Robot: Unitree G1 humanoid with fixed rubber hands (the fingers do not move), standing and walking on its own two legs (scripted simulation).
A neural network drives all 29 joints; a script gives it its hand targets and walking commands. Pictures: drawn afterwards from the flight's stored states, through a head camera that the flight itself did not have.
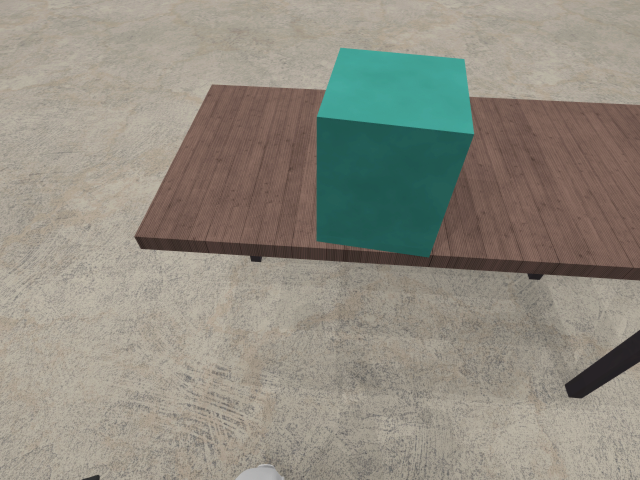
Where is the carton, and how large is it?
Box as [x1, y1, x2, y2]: [317, 48, 473, 256]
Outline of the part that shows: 340,48 317,115 317,240 428,256 473,135 464,60 458,58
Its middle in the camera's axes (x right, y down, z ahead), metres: +0.11 -0.15 +0.65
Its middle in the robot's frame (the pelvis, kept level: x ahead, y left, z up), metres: +0.61 -0.07 +0.07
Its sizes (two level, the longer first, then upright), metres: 0.210 0.200 0.250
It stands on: a table, 0.70 m high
